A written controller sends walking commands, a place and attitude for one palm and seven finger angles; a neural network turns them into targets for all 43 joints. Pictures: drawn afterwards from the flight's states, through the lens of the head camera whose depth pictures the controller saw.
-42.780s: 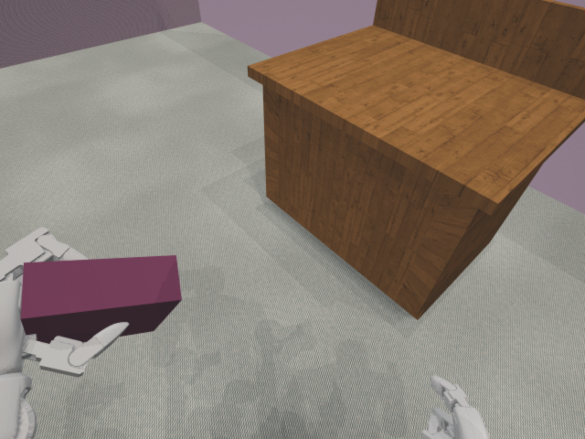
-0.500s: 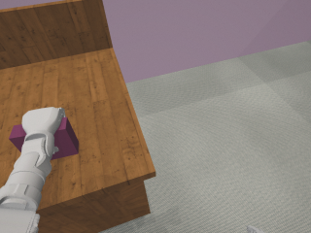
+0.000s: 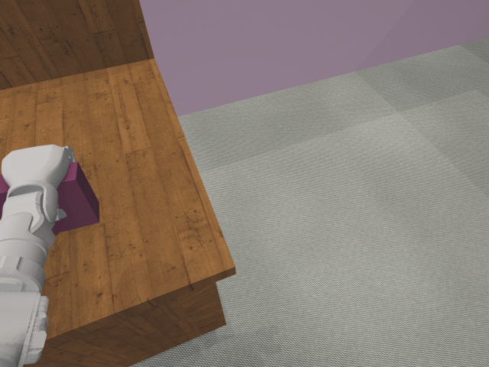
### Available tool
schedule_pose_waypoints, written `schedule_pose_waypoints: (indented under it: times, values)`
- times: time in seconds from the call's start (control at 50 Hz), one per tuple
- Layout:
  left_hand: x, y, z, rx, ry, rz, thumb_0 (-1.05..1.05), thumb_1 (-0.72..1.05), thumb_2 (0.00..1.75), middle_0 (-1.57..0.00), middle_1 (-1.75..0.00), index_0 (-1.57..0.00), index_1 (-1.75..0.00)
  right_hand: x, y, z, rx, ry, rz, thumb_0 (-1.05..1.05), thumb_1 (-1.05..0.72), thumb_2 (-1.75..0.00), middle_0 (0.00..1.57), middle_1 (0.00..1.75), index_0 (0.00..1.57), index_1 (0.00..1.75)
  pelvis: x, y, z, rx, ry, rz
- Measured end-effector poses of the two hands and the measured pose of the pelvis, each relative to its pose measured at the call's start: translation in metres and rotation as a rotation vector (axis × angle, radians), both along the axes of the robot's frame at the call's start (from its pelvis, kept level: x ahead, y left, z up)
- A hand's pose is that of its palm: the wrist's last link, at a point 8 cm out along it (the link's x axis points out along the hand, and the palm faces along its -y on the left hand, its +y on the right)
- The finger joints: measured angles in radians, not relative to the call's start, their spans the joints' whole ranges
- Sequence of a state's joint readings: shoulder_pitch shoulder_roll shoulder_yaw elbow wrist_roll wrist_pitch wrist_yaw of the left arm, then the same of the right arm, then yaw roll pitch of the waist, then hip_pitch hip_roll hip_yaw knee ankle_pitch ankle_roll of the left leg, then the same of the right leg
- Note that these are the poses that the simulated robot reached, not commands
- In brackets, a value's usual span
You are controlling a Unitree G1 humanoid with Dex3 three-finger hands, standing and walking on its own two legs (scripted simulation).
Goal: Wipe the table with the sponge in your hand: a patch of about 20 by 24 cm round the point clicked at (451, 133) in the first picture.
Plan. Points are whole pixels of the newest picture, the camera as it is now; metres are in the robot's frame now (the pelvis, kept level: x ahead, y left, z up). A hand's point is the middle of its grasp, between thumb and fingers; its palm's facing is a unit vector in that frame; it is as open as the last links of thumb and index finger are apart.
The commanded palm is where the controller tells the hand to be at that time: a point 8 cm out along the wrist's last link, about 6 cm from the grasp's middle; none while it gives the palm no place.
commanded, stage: wipe forward along the middle lane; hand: left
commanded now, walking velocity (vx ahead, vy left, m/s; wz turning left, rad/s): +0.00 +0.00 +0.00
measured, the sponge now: (53, 209) +0.37 +0.37 +0.00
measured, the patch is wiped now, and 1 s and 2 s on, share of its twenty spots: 1.00 1.00 1.00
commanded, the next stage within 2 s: slide back across to the first lane in 0.22 s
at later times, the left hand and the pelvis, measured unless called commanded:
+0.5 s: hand (51, 173) +0.42 +0.38 +0.05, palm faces -0.11 +0.03 -0.99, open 9.2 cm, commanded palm +0.40 +0.38 +0.09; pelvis +0.01 +0.01 +0.00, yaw -1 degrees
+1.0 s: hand (20, 180) +0.40 +0.42 +0.05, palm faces -0.12 +0.02 -0.99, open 9.2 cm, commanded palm +0.38 +0.42 +0.09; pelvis +0.02 +0.02 +0.00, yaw -1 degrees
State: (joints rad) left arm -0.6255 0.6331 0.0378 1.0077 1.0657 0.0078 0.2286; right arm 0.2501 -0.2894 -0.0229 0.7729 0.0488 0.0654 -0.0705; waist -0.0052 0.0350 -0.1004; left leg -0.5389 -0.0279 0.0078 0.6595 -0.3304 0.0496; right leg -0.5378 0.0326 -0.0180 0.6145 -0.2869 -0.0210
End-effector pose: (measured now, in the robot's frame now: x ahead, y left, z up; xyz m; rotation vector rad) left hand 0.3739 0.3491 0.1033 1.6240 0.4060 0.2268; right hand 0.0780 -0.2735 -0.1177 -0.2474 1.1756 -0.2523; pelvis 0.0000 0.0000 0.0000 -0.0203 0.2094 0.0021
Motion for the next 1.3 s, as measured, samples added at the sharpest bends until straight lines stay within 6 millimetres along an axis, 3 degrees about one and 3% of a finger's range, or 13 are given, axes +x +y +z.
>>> schedule_pose_waypoints:
  times: [0.42,0.58,0.76,0.98,1.14,1.3]
  values:
    - [0.034,0.014,0.0,0.002,-0.002,-0.001,0.01,-0.51,1.17,-0.83,-1.39,-0.85,-1.45,-0.033,0.009,-0.007,0.009,0.104,-0.05,0.0,-0.9,-0.9,0.21,0.3,0.21,0.3,0.005,0.011,-0.005,-0.011,0.057,-0.015]
    - [0.03,0.023,0.002,-0.03,-0.031,0.005,0.0,-0.5,1.17,-0.82,-1.41,-0.84,-1.47,-0.029,0.013,-0.003,0.011,0.104,-0.059,0.0,-0.9,-0.9,0.21,0.3,0.21,0.3,0.009,0.015,-0.003,-0.013,0.038,-0.025]
    - [0.022,0.05,0.004,-0.022,-0.01,0.055,-0.01,-0.48,1.16,-0.8,-1.42,-0.83,-1.48,-0.009,0.016,0.003,-0.002,0.08,-0.038,0.0,-0.9,-0.9,0.21,0.3,0.21,0.3,0.014,0.02,0.0,-0.018,0.032,-0.019]
    - [0.013,0.061,0.002,-0.029,-0.003,0.023,-0.02,-0.47,1.15,-0.8,-1.43,-0.82,-1.49,0.013,0.021,0.004,-0.007,0.071,0.0,0.0,-0.9,-0.9,0.21,0.3,0.21,0.3,0.019,0.025,-0.001,-0.023,0.033,-0.007]
    - [0.003,0.073,0.002,-0.026,-0.008,0.052,-0.02,-0.47,1.15,-0.8,-1.43,-0.82,-1.49,0.014,0.023,0.0,0.006,0.085,0.005,0.0,-0.9,-0.9,0.21,0.3,0.21,0.3,0.018,0.024,-0.002,-0.024,0.041,-0.011]
    - [-0.012,0.07,0.001,-0.018,-0.023,0.042,-0.02,-0.46,1.15,-0.78,-1.44,-0.8,-1.5,0.008,0.023,-0.002,0.019,0.087,-0.003,0.0,-0.9,-0.9,0.21,0.3,0.21,0.3,0.016,0.023,-0.002,-0.024,0.03,-0.009]
